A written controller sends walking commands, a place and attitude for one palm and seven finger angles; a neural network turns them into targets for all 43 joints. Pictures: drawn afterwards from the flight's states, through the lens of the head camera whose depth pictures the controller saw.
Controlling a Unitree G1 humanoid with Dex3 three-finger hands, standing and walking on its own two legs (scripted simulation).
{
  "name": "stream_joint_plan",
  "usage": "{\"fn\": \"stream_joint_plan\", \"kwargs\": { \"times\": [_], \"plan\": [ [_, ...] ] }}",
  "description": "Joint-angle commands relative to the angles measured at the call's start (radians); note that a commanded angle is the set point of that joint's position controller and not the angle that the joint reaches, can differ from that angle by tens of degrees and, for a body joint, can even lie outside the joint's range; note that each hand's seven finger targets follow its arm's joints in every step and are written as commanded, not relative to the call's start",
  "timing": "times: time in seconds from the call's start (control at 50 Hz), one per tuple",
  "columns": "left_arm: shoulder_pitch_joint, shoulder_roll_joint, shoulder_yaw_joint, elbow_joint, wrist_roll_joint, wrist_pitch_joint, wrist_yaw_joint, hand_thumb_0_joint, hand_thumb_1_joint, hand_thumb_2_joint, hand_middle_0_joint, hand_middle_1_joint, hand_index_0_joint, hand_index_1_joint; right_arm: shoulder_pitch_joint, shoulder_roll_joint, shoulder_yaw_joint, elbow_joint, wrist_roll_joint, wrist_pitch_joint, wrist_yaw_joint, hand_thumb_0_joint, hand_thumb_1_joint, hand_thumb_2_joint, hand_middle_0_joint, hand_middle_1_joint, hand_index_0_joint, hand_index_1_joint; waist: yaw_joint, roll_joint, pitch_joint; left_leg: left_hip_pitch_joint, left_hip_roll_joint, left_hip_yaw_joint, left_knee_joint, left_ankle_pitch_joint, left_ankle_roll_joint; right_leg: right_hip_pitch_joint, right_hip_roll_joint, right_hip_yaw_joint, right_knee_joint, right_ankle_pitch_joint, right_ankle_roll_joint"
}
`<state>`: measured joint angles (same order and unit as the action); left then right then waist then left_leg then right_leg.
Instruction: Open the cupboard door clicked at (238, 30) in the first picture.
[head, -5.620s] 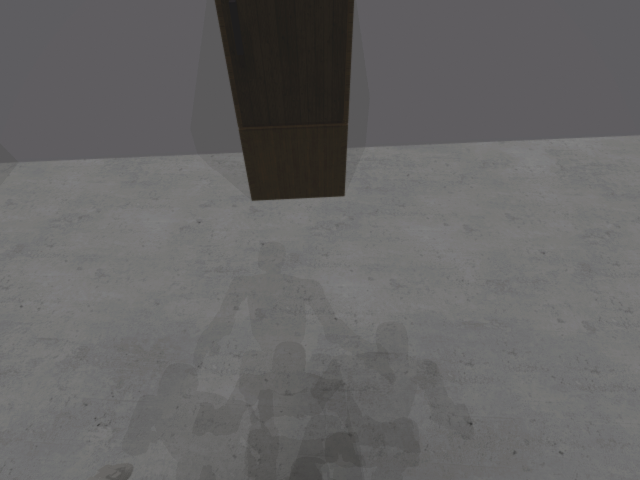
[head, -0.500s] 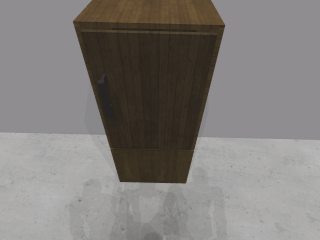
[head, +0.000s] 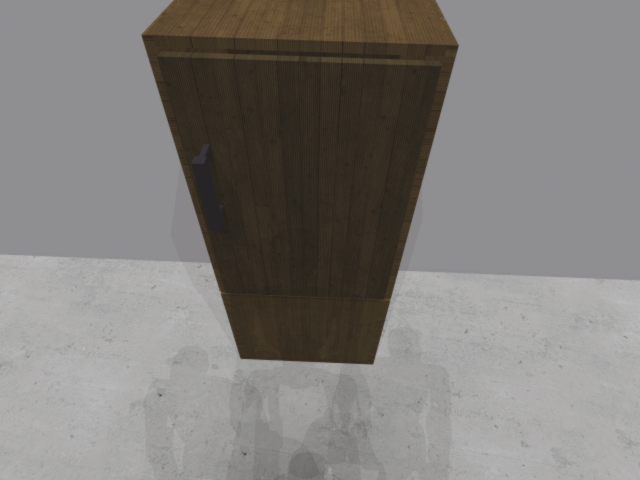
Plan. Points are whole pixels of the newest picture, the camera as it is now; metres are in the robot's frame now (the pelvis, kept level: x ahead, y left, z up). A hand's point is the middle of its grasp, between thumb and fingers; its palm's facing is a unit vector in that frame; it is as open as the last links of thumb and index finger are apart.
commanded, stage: look again from close up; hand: left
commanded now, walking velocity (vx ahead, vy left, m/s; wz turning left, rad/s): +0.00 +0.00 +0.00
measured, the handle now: (211, 189) +0.58 +0.23 +0.02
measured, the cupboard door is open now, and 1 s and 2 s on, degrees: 0 0 0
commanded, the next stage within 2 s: raise the hand with hooked fingers in 0.52 s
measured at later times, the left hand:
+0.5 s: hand out of the picture +0.06 +0.21 -0.18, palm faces +0.01 -0.97 -0.23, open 7.4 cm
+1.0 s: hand (165, 441) +0.18 +0.21 -0.05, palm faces +0.02 -1.00 -0.02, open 8.4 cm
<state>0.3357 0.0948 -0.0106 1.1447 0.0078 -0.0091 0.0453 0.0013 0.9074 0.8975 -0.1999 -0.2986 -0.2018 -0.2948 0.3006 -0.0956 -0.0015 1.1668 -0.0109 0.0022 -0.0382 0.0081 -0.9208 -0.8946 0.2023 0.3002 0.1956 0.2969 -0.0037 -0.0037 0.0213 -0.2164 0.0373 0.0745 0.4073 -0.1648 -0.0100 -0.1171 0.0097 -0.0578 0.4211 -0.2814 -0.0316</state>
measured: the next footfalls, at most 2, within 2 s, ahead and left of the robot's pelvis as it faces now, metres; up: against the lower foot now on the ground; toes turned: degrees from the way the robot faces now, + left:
none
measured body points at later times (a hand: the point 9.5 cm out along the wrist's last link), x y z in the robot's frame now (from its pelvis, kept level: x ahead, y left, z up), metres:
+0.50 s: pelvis +0.03 +0.03 -0.01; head +0.04 +0.03 +0.44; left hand +0.06 +0.26 -0.16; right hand +0.06 -0.20 -0.16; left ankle +0.03 +0.13 -0.74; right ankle -0.03 -0.09 -0.74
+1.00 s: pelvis -0.02 +0.00 -0.08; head +0.02 +0.01 +0.36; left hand +0.17 +0.26 -0.05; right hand +0.21 -0.25 -0.13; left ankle +0.03 +0.13 -0.74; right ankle -0.03 -0.10 -0.74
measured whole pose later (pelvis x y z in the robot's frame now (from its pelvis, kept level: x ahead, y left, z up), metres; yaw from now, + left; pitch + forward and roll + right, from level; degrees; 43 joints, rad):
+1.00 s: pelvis -0.02 +0.00 -0.08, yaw +1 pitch +12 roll +0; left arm 0.33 0.22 0.24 0.24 -0.31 -0.53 -0.41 0.00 0.65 0.79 -0.22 -0.46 -0.22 -0.46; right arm 0.13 -0.26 -0.07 0.55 0.02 -0.22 -0.03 0.01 -0.91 -0.89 0.20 0.30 0.20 0.30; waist 0.01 -0.02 -0.15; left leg -0.87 0.04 0.02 1.08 -0.42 -0.01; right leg -0.76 0.00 -0.07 1.11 -0.57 -0.04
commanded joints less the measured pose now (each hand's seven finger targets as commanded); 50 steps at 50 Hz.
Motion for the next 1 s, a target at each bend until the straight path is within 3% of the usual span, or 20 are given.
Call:
{"fn": "stream_joint_plan", "kwargs": {
  "times": [0.0, 0.02, 0.04, 0.08, 0.16, 0.24, 0.58, 0.6, 0.62, 0.64, 0.66, 0.68, 0.7, 0.72, 0.74, 0.76, 0.82, 0.86, 0.9, 0.98],
  "plan": [
    [0.144, 0.129, 0.017, -0.01, 0.023, -0.041, 0.031, 0.0, 0.9, 0.9, -0.2, -0.3, -0.2, -0.3, -0.058, -0.127, -0.013, -0.104, 0.005, -0.032, 0.015, 0.0, -0.9, -0.9, 0.2, 0.3, 0.2, 0.3, 0.049, -0.036, 0.126, -0.076, 0.059, -0.06, 0.189, 0.026, -0.003, -0.149, -0.172, 0.195, -0.13, 0.461, 0.037],
    [0.081, 0.169, 0.021, -0.067, 0.017, -0.049, 0.023, 0.0, 0.9, 0.9, -0.2, -0.3, -0.2, -0.3, 0.01, -0.075, -0.015, -0.133, 0.001, -0.015, 0.024, 0.0, -0.9, -0.9, 0.2, 0.3, 0.2, 0.3, -0.028, -0.065, 0.063, -0.074, 0.026, -0.065, 0.196, -0.159, 0.008, -0.155, -0.22, 0.205, -0.154, 0.224, -0.01],
    [0.026, 0.158, 0.019, -0.092, 0.016, -0.05, 0.017, 0.0, 0.9, 0.9, -0.2, -0.3, -0.2, -0.3, 0.046, -0.087, -0.016, -0.124, -0.004, -0.01, 0.028, 0.0, -0.9, -0.9, 0.2, 0.3, 0.2, 0.3, -0.047, -0.066, 0.053, -0.053, 0.028, -0.057, 0.202, -0.143, 0.009, -0.198, -0.195, 0.184, -0.159, -0.003, -0.047],
    [0.02, 0.153, 0.027, -0.111, 0.01, -0.057, 0.012, 0.0, 0.9, 0.9, -0.2, -0.3, -0.2, -0.3, 0.08, -0.086, -0.011, -0.132, -0.009, -0.021, 0.031, 0.0, -0.9, -0.9, 0.2, 0.3, 0.2, 0.3, -0.047, 0.031, -0.008, -0.005, 0.025, -0.062, 0.147, -0.038, 0.016, -0.17, -0.161, 0.142, -0.082, 0.051, -0.061],
    [0.047, 0.13, 0.019, -0.103, 0.009, -0.038, 0.006, 0.0, 0.9, 0.9, -0.2, -0.3, -0.2, -0.3, 0.056, -0.121, -0.008, -0.146, -0.005, -0.038, 0.018, 0.0, -0.9, -0.9, 0.2, 0.3, 0.2, 0.3, -0.006, 0.068, 0.032, -0.039, 0.061, -0.113, 0.073, 0.103, 0.05, -0.121, -0.096, 0.086, 0.009, 0.112, -0.025],
    [0.051, 0.137, 0.019, -0.105, 0.007, -0.024, 0.003, 0.0, 0.9, 0.9, -0.2, -0.3, -0.2, -0.3, 0.034, -0.152, -0.007, -0.154, -0.004, -0.037, 0.012, 0.0, -0.9, -0.9, 0.2, 0.3, 0.2, 0.3, 0.005, 0.002, 0.047, -0.046, 0.066, -0.124, 0.044, 0.101, 0.06, -0.105, -0.09, 0.08, 0.013, 0.093, -0.012],
    [-0.011, 0.217, 0.03, -0.119, 0.008, -0.015, -0.002, 0.0, 0.9, 0.9, -0.2, -0.3, -0.2, -0.3, -0.038, -0.212, -0.012, -0.126, -0.001, -0.041, 0.009, 0.0, -0.9, -0.9, 0.2, 0.3, 0.2, 0.3, 0.013, 0.001, -0.002, 0.035, 0.07, -0.111, 0.02, 0.222, 0.064, -0.053, -0.115, 0.073, 0.002, 0.204, 0.005],
    [0.057, 0.185, 0.02, -0.106, 0.018, -0.027, 0.035, 0.0, 0.9, 0.9, -0.2, -0.3, -0.2, -0.3, -0.09, -0.215, -0.015, -0.195, 0.007, -0.038, 0.015, 0.0, -0.9, -0.9, 0.2, 0.3, 0.2, 0.3, 0.028, -0.034, 0.076, -0.022, 0.076, -0.09, 0.211, 0.308, 0.036, -0.132, -0.151, 0.15, -0.041, 0.474, 0.025],
    [-0.7, 0.508, 0.267, -1.62, -0.15, -0.231, 0.033, 0.0, 0.877, 0.89, -0.202, -0.315, -0.202, -0.315, -0.038, -0.36, -0.064, -0.492, 0.047, -0.182, -0.012, 0.0, -0.9, -0.9, 0.2, 0.3, 0.2, 0.3, -0.086, 0.149, -0.445, 0.257, -0.011, -0.102, 0.087, 0.472, 0.036, -0.103, -0.061, 0.012, 0.089, 0.533, -0.012],
    [-0.162, 0.383, 0.195, -1.363, -0.079, -0.191, 0.049, 0.0, 0.853, 0.88, -0.203, -0.33, -0.203, -0.33, -0.09, -0.27, -0.025, -0.465, 0.032, -0.284, -0.048, 0.0, -0.9, -0.9, 0.2, 0.3, 0.2, 0.3, 0.013, 0.303, -0.452, 0.459, 0.066, -0.16, 0.032, 0.624, 0.042, -0.197, -0.012, -0.017, 0.216, 0.244, -0.003],
    [0.084, 0.163, 0.071, -1.226, -0.118, -0.073, 0.064, 0.0, 0.83, 0.87, -0.205, -0.345, -0.205, -0.345, -0.103, -0.227, -0.033, -0.449, 0.048, -0.306, -0.043, 0.0, -0.9, -0.9, 0.2, 0.3, 0.2, 0.3, -0.014, 0.308, -0.333, 0.321, 0.031, -0.142, 0.019, 0.602, -0.001, -0.254, -0.009, -0.04, 0.273, 0.032, 0.01],
    [0.056, 0.069, 0.055, -1.153, -0.144, -0.066, 0.049, 0.0, 0.807, 0.86, -0.207, -0.36, -0.207, -0.36, -0.067, -0.22, -0.048, -0.431, 0.051, -0.302, -0.034, 0.0, -0.9, -0.9, 0.2, 0.3, 0.2, 0.3, -0.04, 0.144, -0.174, 0.215, 0.034, -0.13, 0.05, 0.526, 0.004, -0.318, -0.01, -0.035, 0.231, 0.006, 0.02],
    [-0.048, 0.124, 0.104, -1.165, -0.152, -0.111, 0.029, 0.0, 0.783, 0.85, -0.208, -0.375, -0.208, -0.375, -0.092, -0.258, -0.071, -0.479, 0.035, -0.3, -0.029, 0.0, -0.9, -0.9, 0.2, 0.3, 0.2, 0.3, -0.053, 0.041, -0.046, 0.065, 0.022, -0.137, 0.111, 0.332, 0.011, -0.37, -0.008, -0.047, 0.174, -0.008, 0.023],
    [-0.024, 0.17, 0.181, -1.086, -0.158, -0.17, -0.002, 0.0, 0.76, 0.84, -0.21, -0.39, -0.21, -0.39, -0.099, -0.281, -0.087, -0.491, 0.022, -0.292, -0.027, 0.0, -0.9, -0.9, 0.2, 0.3, 0.2, 0.3, -0.05, -0.07, -0.034, -0.055, -0.002, -0.122, 0.17, 0.148, 0.012, -0.399, -0.005, -0.06, 0.142, 0.023, 0.021],
    [0.1, 0.14, 0.196, -0.982, -0.178, -0.239, -0.047, 0.0, 0.737, 0.83, -0.212, -0.405, -0.212, -0.405, -0.114, -0.274, -0.088, -0.523, 0.014, -0.286, -0.025, 0.0, -0.9, -0.9, 0.2, 0.3, 0.2, 0.3, -0.025, -0.164, -0.032, -0.152, -0.019, -0.111, 0.229, 0.056, 0.015, -0.439, 0.0, -0.067, 0.168, 0.029, 0.022],
    [0.212, 0.14, 0.23, -0.896, -0.187, -0.307, -0.104, 0.0, 0.713, 0.82, -0.213, -0.42, -0.213, -0.42, -0.129, -0.266, -0.094, -0.55, 0.019, -0.283, -0.015, 0.0, -0.9, -0.9, 0.2, 0.3, 0.2, 0.3, 0.013, -0.153, -0.043, -0.216, -0.034, -0.096, 0.281, 0.068, 0.012, -0.445, 0.001, -0.063, 0.223, 0.083, 0.013],
    [0.25, 0.105, 0.227, -0.912, -0.243, -0.538, -0.309, 0.0, 0.643, 0.79, -0.218, -0.465, -0.218, -0.465, -0.18, -0.268, -0.11, -0.624, 0.007, -0.282, 0.022, 0.0, -0.9, -0.9, 0.2, 0.3, 0.2, 0.3, 0.064, -0.151, -0.244, -0.355, -0.038, -0.072, 0.461, 0.123, -0.001, -0.537, 0.007, -0.047, 0.458, 0.186, 0.009],
    [0.168, 0.22, 0.32, -0.898, -0.285, -0.633, -0.436, 0.0, 0.597, 0.77, -0.222, -0.495, -0.222, -0.495, -0.185, -0.278, -0.113, -0.667, 0.025, -0.286, 0.036, 0.0, -0.9, -0.9, 0.2, 0.3, 0.2, 0.3, 0.064, -0.049, -0.261, -0.452, -0.044, -0.071, 0.538, 0.025, -0.001, -0.591, -0.006, 0.007, 0.517, 0.114, -0.003],
    [0.097, 0.273, 0.369, -1.005, -0.342, -0.615, -0.486, 0.0, 0.55, 0.75, -0.225, -0.525, -0.225, -0.525, -0.203, -0.286, -0.111, -0.747, 0.035, -0.282, 0.024, 0.0, -0.9, -0.9, 0.2, 0.3, 0.2, 0.3, 0.068, 0.014, -0.365, -0.474, -0.052, -0.048, 0.573, -0.049, 0.014, -0.582, -0.011, 0.055, 0.51, 0.01, 0.006],
    [-0.125, 0.335, 0.389, -1.234, -0.39, -0.55, -0.459, 0.0, 0.457, 0.71, -0.232, -0.585, -0.232, -0.585, -0.163, -0.271, -0.089, -0.792, 0.048, -0.267, -0.018, 0.0, -0.9, -0.9, 0.2, 0.3, 0.2, 0.3, 0.017, 0.063, -0.358, -0.516, -0.033, -0.06, 0.614, -0.178, 0.034, -0.62, -0.016, 0.151, 0.423, -0.217, 0.029]
  ]
}}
